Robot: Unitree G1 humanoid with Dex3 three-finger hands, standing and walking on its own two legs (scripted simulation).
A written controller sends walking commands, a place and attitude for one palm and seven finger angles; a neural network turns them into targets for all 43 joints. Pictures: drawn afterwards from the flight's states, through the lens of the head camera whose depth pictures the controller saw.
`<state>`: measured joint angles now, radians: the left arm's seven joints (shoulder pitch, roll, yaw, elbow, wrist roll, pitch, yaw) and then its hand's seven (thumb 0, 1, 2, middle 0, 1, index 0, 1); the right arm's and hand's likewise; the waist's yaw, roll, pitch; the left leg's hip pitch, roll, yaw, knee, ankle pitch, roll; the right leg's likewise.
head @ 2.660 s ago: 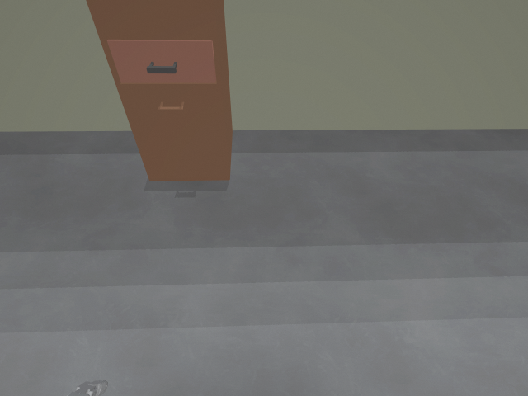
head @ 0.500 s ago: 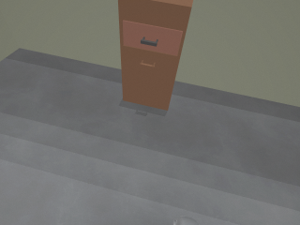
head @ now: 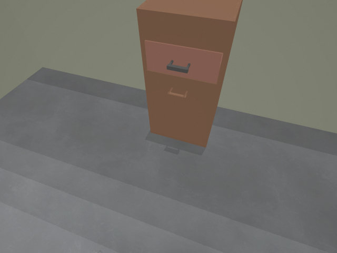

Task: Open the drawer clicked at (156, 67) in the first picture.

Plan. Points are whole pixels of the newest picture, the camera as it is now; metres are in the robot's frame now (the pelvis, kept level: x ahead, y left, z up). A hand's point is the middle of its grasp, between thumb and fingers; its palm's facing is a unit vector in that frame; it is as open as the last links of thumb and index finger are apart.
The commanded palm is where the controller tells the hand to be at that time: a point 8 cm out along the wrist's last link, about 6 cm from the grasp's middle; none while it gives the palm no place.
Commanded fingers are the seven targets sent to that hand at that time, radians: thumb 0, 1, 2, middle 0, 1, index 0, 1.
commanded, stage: turn to face it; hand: left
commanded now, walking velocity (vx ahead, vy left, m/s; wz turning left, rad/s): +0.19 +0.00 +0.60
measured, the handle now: (178, 66) +0.96 -0.02 -0.10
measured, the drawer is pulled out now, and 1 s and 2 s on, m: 0.00 0.00 0.00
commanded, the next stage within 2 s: take the last steps up to it in 0.78 s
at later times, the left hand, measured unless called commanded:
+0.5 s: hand out of the picture +0.10 +0.18 -0.17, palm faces +0.05 -0.99 -0.12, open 7.4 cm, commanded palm none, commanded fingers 0.00 0.90 0.90 -0.20 -0.30 -0.20 -0.30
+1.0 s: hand (118, 228) +0.21 +0.15 -0.15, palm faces -0.17 -0.96 -0.23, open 7.4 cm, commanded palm none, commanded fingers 0.00 0.90 0.90 -0.20 -0.30 -0.20 -0.30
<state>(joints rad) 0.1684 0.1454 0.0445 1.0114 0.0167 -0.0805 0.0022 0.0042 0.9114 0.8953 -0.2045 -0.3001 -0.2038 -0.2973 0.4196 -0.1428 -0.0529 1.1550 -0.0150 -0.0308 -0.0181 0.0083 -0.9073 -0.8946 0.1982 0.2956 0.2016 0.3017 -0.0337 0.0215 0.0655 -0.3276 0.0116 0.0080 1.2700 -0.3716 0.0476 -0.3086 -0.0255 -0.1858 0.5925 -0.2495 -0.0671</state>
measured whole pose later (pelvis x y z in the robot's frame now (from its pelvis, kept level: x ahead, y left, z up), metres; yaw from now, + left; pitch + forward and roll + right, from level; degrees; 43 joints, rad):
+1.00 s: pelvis +0.13 -0.02 +0.02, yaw -13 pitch +0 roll +1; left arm 0.25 0.16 0.05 1.00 0.02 0.01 0.01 0.01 0.91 0.90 -0.20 -0.30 -0.20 -0.30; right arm 0.25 -0.22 -0.07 1.04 -0.03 0.05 -0.01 0.01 -0.91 -0.90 0.19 0.29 0.20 0.30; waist 0.00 0.02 0.02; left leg -0.39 0.07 0.06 0.88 -0.37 -0.06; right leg -0.24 0.01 -0.05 0.45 -0.21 -0.05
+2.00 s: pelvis +0.38 -0.08 +0.00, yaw -14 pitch -1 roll -2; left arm 0.37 0.12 0.03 1.13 0.02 -0.03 0.02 0.00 0.91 0.90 -0.20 -0.30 -0.20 -0.30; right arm 0.14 -0.17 -0.03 1.03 -0.02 -0.03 0.00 0.00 -0.91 -0.90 0.19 0.29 0.20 0.30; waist 0.05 0.00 0.05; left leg -0.36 0.08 0.10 0.56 -0.14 0.00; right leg -0.08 -0.05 -0.18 0.49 -0.38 0.02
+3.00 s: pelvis +0.33 -0.10 +0.01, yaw -13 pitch +1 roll +0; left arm 0.34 0.15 0.04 1.10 0.02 0.02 0.02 0.01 0.91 0.90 -0.21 -0.30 -0.21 -0.30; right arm 0.18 -0.22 -0.04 1.02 -0.01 0.02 -0.01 0.01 -0.91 -0.90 0.19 0.30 0.20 0.30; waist 0.05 0.02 0.03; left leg -0.20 0.04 0.04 0.47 -0.24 -0.03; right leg -0.23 -0.07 -0.08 0.50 -0.28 0.02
